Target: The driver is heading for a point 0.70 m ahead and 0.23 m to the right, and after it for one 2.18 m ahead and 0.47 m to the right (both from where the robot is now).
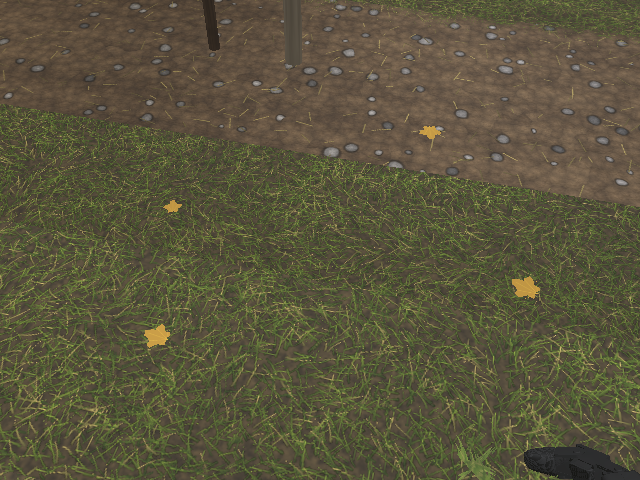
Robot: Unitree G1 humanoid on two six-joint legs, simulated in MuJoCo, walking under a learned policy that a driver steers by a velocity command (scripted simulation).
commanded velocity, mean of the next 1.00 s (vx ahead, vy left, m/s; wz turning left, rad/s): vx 0.49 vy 0.00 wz -0.47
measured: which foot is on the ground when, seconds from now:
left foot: down 0.00-0.52, up 0.54-0.84, down 0.86-1.00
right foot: up 0.00-0.50, down 0.52-0.86, up 0.88-1.00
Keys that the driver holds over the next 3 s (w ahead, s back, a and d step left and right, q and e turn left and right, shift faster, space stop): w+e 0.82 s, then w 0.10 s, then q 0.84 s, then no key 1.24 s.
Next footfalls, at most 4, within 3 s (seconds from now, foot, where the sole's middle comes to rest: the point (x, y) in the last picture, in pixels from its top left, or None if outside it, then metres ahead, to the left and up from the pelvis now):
0.52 right None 0.26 -0.15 -0.76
0.86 left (365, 467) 0.60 -0.04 -0.94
1.18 right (493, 430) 0.71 -0.35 -0.94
1.54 left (384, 414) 0.73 -0.08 -0.94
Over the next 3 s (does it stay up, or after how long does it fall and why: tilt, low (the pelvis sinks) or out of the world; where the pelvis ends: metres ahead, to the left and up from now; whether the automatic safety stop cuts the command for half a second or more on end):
stays up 0.73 -0.24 -0.17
